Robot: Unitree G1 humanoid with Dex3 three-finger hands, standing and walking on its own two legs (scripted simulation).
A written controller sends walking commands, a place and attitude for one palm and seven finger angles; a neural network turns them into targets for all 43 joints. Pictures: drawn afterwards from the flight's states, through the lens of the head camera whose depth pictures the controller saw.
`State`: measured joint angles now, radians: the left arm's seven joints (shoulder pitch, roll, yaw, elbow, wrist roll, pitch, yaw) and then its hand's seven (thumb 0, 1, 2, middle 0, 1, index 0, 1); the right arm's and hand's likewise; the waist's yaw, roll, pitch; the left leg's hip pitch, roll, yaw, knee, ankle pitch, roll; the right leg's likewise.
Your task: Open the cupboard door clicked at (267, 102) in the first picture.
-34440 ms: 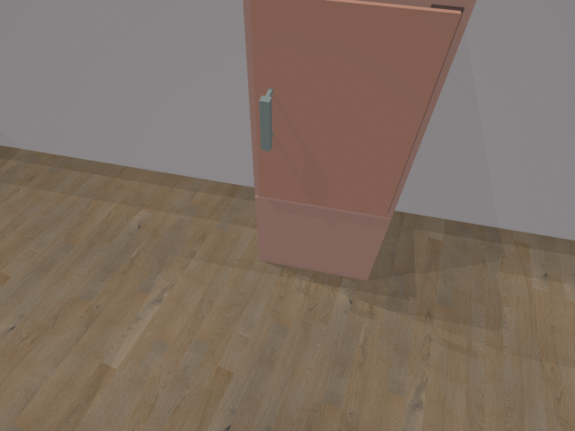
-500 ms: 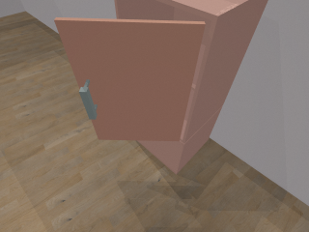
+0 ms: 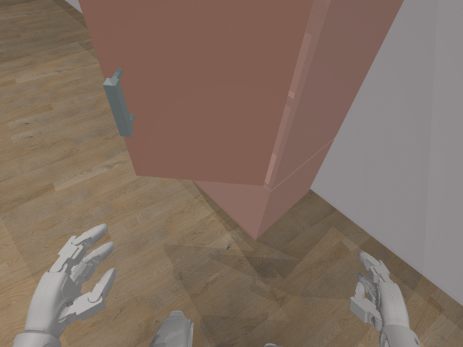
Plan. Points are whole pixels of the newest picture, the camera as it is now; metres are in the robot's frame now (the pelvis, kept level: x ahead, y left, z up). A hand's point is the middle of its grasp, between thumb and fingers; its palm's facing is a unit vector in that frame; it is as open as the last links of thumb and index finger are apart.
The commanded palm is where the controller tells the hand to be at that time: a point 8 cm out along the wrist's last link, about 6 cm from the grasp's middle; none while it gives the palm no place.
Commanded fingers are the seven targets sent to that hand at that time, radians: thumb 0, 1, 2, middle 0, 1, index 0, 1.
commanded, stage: raise the hand with hooked fingers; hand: left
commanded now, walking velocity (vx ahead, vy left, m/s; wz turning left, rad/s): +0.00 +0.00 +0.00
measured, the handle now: (122, 103) +0.60 +0.29 +0.05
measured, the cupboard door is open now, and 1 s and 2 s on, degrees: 43 43 43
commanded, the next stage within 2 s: move the hooked fingers beside the handle in 1.70 s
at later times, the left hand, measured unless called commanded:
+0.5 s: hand (64, 258) +0.23 +0.27 +0.05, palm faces +0.10 -0.99 -0.07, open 11.5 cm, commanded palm +0.21 +0.31 +0.04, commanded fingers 0.00 -0.17 0.44 -0.28 -0.99 -0.28 -0.99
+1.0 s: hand (47, 244) +0.25 +0.30 +0.05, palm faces +0.02 -1.00 -0.04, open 13.9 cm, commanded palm +0.24 +0.35 +0.06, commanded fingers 0.00 -0.50 0.30 -0.30 -1.20 -0.30 -1.20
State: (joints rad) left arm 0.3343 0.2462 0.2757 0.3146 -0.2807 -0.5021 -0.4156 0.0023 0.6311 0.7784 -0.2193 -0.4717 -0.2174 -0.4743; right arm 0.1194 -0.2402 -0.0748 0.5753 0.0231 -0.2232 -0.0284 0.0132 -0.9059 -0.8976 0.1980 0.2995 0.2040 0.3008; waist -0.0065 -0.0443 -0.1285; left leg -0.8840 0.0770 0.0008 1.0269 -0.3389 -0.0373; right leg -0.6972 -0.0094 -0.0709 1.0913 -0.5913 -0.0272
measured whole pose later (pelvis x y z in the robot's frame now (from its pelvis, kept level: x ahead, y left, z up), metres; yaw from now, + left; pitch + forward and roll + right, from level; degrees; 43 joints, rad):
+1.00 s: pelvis -0.01 +0.04 +0.00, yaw +0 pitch +12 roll -4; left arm 0.11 0.38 0.36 0.27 -0.33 -0.26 -0.43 -0.01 -0.47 0.31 -0.30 -1.17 -0.29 -1.18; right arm 0.25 -0.25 0.04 0.52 0.03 -0.20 -0.09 0.01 -0.90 -0.90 0.20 0.30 0.21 0.30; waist 0.00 0.03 -0.12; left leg -0.92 0.07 -0.01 1.04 -0.33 0.02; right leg -0.69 -0.01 -0.08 1.02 -0.53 0.03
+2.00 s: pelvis -0.01 +0.02 -0.01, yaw -1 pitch +13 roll -4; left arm -0.21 0.45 0.45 0.61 -0.33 -0.32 -0.52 -0.01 -0.51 0.30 -0.30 -1.20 -0.30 -1.20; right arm 0.26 -0.27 0.04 0.59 0.03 -0.17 -0.11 0.01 -0.90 -0.90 0.20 0.30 0.21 0.30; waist 0.00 0.02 -0.11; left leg -0.98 0.09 -0.03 1.09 -0.36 -0.01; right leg -0.75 0.02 -0.08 1.09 -0.57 0.00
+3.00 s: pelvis -0.01 +0.03 -0.03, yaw -4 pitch +23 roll -6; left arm -0.84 0.80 0.60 1.24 -0.15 -0.36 -0.57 -0.01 -0.51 0.30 -0.30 -1.20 -0.30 -1.20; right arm 0.33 -0.30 0.05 0.63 0.02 -0.01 -0.09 0.01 -0.90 -0.90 0.20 0.30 0.21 0.30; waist -0.13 0.01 -0.12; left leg -1.23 0.13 -0.03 1.22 -0.39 0.00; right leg -1.01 0.05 -0.07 1.20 -0.59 0.01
